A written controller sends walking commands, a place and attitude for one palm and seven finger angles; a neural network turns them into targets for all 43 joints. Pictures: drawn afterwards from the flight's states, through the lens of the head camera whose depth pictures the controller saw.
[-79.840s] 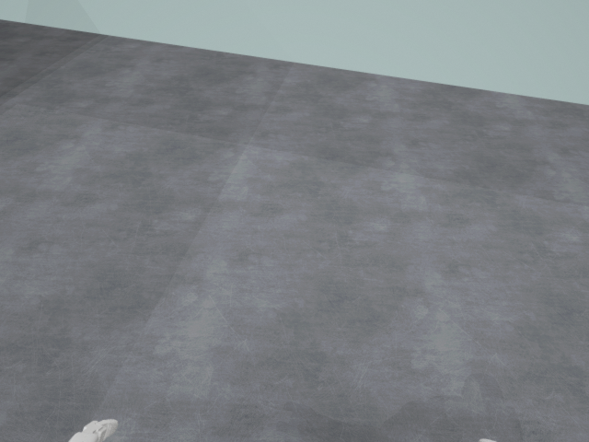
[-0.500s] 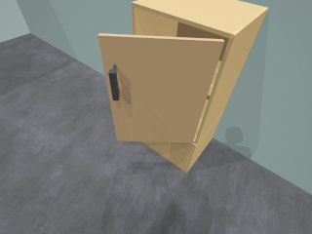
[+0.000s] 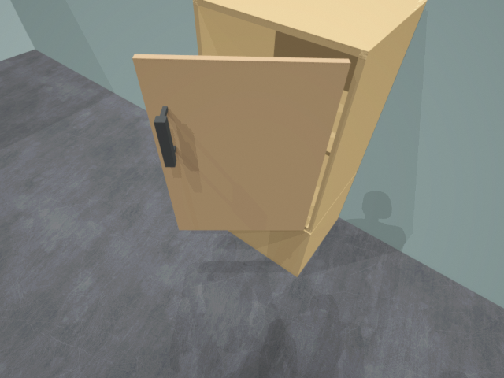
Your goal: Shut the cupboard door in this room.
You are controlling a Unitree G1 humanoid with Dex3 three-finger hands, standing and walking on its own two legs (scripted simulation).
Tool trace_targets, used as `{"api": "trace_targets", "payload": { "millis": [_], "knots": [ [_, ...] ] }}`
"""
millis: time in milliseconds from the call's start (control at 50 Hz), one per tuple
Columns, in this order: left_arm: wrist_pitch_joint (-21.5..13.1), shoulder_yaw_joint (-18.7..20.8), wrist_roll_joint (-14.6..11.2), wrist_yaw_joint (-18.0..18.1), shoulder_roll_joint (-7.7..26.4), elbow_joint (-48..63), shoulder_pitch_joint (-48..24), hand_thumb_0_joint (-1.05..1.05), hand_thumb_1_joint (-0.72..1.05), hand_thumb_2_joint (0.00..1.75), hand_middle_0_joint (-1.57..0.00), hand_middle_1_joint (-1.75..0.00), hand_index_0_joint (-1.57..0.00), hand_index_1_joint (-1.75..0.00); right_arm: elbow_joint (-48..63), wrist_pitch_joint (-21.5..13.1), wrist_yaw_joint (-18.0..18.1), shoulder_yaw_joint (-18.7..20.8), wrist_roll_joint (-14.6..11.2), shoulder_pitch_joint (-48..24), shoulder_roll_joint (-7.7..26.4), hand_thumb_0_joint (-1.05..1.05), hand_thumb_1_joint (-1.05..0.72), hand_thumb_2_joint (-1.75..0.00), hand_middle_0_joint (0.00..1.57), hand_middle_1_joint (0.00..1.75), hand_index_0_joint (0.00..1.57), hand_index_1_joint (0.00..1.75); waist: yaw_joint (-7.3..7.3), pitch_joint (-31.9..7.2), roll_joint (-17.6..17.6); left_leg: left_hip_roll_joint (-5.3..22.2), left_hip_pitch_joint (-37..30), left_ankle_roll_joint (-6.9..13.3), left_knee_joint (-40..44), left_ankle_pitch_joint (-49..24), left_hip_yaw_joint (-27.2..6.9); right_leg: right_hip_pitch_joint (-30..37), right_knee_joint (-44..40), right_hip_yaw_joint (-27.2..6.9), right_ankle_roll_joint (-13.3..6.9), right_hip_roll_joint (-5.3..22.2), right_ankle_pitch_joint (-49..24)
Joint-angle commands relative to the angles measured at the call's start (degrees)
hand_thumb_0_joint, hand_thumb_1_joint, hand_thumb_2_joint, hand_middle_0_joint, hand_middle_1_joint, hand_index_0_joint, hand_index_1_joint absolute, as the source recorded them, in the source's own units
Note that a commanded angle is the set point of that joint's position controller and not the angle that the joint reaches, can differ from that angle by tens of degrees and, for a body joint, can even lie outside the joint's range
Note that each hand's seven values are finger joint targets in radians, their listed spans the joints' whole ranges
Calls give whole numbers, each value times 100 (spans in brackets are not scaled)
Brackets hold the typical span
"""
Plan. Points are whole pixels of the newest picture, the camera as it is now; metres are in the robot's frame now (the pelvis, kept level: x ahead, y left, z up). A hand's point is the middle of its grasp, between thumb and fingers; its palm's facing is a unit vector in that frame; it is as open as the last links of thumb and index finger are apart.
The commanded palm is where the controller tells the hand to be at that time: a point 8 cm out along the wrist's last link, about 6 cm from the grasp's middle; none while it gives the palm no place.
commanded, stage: look again from close up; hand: left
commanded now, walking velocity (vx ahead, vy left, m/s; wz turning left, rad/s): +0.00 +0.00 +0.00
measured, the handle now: (167, 137) +0.59 +0.23 +0.03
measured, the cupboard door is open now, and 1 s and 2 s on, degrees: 38 38 38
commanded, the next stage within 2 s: shuffle to correct the standing spot in 0.10 s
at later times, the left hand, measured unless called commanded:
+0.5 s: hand out of the picture +0.03 +0.18 -0.19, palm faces +0.12 -0.98 -0.15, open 7.3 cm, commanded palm none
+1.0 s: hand (185, 297) +0.31 +0.16 -0.18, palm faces +0.05 -0.98 -0.21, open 7.3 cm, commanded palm none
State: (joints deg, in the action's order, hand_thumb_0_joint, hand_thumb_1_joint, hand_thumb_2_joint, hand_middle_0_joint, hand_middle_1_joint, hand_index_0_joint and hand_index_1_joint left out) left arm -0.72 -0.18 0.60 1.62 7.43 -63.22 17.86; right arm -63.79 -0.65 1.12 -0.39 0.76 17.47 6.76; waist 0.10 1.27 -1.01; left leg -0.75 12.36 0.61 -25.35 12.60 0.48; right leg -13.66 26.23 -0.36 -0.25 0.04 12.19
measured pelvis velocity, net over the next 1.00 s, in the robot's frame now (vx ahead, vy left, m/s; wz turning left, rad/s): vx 0.19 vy -0.02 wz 0.10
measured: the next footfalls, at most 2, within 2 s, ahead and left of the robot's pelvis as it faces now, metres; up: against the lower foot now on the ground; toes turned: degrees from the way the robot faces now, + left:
right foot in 0.90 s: +0.34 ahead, -0.10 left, +0.00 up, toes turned -1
left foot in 1.30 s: +0.15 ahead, +0.11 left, +0.00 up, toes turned +9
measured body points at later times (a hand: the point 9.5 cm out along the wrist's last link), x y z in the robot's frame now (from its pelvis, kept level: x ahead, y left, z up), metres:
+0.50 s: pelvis +0.06 +0.01 -0.01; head +0.07 +0.03 +0.44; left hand +0.03 +0.23 -0.18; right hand +0.06 -0.21 -0.16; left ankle +0.01 +0.11 -0.74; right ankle +0.02 -0.12 -0.74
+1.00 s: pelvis +0.19 -0.02 -0.02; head +0.24 -0.02 +0.42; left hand +0.30 +0.21 -0.16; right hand +0.12 -0.24 -0.18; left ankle +0.05 +0.10 -0.68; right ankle +0.30 -0.10 -0.74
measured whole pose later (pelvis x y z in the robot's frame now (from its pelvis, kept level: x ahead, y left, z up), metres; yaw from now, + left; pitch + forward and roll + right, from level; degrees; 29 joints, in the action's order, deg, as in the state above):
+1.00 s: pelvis +0.19 -0.02 -0.02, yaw +6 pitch -2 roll +1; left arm -2.3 1.7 0.9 1.6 8.8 -54.7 3.4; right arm -63.9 0.3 2.2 1.7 -0.2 22.7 7.7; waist 3.6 9.0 0.0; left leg -1.8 12.9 0.7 -59.5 34.5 -2.2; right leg -24.4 36.4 6.5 -4.0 2.0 9.9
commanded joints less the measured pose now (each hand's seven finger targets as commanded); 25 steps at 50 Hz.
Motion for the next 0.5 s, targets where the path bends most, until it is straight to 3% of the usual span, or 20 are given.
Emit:
{"api": "trace_targets", "payload": {
  "millis": [0,180,260,300,340,380,420,440,460,480],
  "knots": [
    [-118,76,2,29,569,179,360,0,90,90,-20,-30,-20,-30,113,-107,69,87,-13,315,520,0,-90,-90,20,30,20,30,-22,234,112,514,118,99,545,-225,-402,-25,-604,-540,-186,520,-36],
    [-131,72,7,40,592,135,345,0,90,90,-20,-30,-20,-30,63,-137,95,77,-18,206,572,0,-90,-90,20,30,20,30,-41,70,98,586,-150,107,498,-824,-358,230,-483,-427,-163,548,-796],
    [-70,144,54,-7,693,174,381,0,90,90,-20,-30,-20,-30,77,-67,42,100,29,256,636,0,-90,-90,20,30,20,30,-81,377,-1,437,257,174,423,792,-345,88,-527,-469,-263,540,1160],
    [-52,201,62,-40,759,230,437,0,90,90,-20,-30,-20,-30,145,-51,19,110,50,231,607,0,-90,-90,20,30,20,30,-114,579,-124,334,532,193,253,1139,-297,11,-632,-611,-340,617,1731],
    [-46,252,67,-52,842,260,528,0,90,90,-20,-30,-20,-30,243,-53,6,110,50,218,565,0,-90,-90,20,30,20,30,-149,719,-414,189,871,190,-136,1098,-147,160,-744,-800,-454,759,2012],
    [-65,327,57,-47,942,269,717,0,90,90,-20,-30,-20,-30,348,-88,-10,111,53,152,506,0,-90,-90,20,30,20,30,-209,684,-731,57,1221,157,-772,900,90,444,-899,-1145,-659,1102,2052],
    [-100,369,64,-36,985,282,803,0,90,90,-20,-30,-20,-30,416,-119,-23,122,58,153,473,0,-90,-90,20,30,20,30,-164,665,-767,96,1176,147,-1023,908,198,430,-929,-1367,-848,1360,1709],
    [-112,378,72,-33,970,303,741,0,90,90,-20,-30,-20,-30,413,-135,-24,127,55,255,455,0,-90,-90,20,30,20,30,-92,662,-666,137,969,155,-869,856,221,342,-729,-1189,-864,1330,1344],
    [-115,375,77,-40,905,347,605,0,90,90,-20,-30,-20,-30,333,-182,-28,118,46,478,429,0,-90,-90,20,30,20,30,46,568,-346,163,431,182,-387,652,183,97,-274,-828,-787,1142,901],
    [-105,335,70,-61,742,403,427,0,90,90,-20,-30,-20,-30,169,-232,-18,130,48,890,552,0,-90,-90,20,30,20,30,210,543,246,389,-313,315,109,20,-188,-402,547,-181,-575,658,554]
  ]
}}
